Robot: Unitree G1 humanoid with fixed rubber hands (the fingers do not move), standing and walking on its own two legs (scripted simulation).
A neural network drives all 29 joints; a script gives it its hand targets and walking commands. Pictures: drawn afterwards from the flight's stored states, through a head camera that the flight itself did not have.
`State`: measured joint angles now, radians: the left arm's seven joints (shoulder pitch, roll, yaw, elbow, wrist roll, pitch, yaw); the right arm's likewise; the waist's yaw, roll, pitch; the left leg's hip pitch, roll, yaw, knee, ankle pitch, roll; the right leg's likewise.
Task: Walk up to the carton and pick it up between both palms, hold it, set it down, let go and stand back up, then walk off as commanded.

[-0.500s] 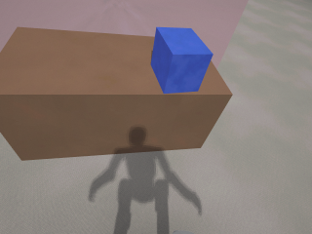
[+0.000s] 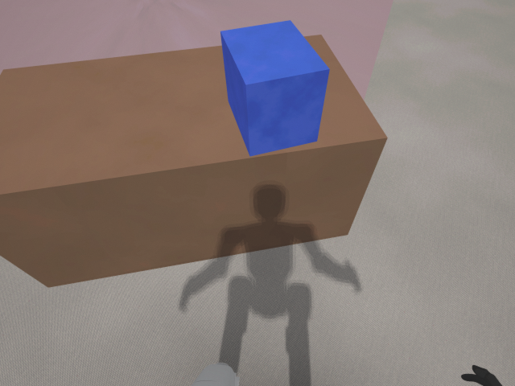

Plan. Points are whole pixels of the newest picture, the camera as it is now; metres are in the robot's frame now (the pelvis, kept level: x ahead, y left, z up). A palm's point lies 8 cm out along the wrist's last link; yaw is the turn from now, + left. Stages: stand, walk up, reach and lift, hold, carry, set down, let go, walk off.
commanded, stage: walk off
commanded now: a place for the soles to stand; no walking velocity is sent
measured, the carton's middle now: (270, 88) +0.87 +0.04 -0.06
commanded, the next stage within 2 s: stand in 0.98 s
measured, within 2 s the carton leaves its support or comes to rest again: neither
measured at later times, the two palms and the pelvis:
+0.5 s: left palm out of the picture +0.09 +0.24 -0.14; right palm out of the picture +0.07 -0.46 -0.09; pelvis +0.05 -0.10 -0.03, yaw -3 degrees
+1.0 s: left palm out of the picture +0.07 +0.25 -0.11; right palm out of the picture +0.11 -0.40 -0.13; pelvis +0.02 -0.07 -0.02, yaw -2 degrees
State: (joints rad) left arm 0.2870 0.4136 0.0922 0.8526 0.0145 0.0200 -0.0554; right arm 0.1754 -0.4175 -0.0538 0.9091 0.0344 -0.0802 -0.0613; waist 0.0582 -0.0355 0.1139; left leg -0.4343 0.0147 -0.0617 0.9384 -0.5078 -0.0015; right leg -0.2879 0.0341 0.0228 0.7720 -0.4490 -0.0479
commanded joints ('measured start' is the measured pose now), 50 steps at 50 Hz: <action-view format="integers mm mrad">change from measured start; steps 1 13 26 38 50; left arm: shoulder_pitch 54 -4 39 77 -144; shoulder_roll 234 196 349 197 231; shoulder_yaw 55 62 92 51 58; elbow -132 -186 -68 -48 -81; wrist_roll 43 54 23 14 28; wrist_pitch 9 32 1 -69 -51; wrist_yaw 11 -5 41 93 74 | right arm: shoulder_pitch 113 283 158 40 132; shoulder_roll -238 -323 -210 -212 -206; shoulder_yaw -56 -88 -44 -48 -33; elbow -3 -34 -8 19 51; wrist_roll -17 -35 -33 -36 -66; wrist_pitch -17 -54 39 57 66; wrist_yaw -37 -82 -53 2 30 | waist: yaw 36 -60 19 33 -75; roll -197 105 -129 -111 -162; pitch -35 -27 -33 -138 -168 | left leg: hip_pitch -80 326 -183 -212 198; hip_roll -5 372 -81 -6 43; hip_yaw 129 -373 -157 -109 77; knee -171 -439 351 107 -183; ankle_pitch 0 641 -148 1 23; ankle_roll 17 282 37 -16 30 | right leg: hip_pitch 227 -440 -48 343 -82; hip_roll -205 -86 -319 -297 -286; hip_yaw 245 189 558 339 260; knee -272 494 -497 -286 -267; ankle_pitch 807 -15 135 566 55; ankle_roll -92 28 48 27 -127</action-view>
